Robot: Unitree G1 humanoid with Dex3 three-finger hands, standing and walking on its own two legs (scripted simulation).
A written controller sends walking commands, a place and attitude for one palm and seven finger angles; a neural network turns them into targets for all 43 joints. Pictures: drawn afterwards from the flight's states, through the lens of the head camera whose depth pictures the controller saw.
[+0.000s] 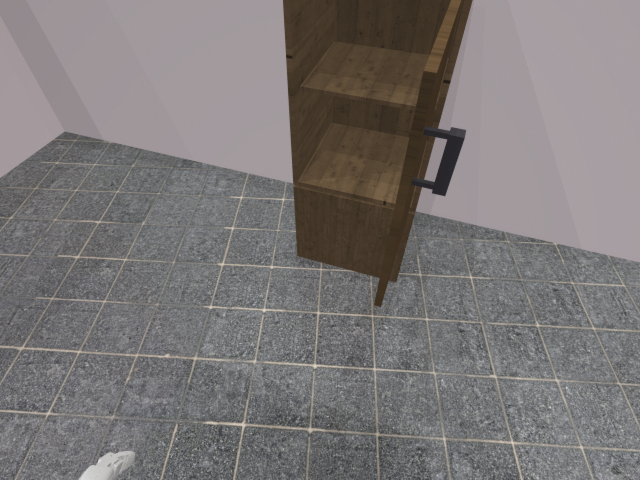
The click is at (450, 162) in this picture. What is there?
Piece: cupboard door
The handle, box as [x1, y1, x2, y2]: [411, 126, 465, 195]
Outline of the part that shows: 425,126 423,134 446,138 447,142 435,181 432,182 413,177 411,184 431,188 433,193 444,195 464,138 465,130 451,127 448,131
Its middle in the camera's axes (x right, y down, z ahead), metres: +0.20 -0.13 +0.67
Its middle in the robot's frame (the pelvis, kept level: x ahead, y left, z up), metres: +0.61 -0.16 +0.07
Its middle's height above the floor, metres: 0.84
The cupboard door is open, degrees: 89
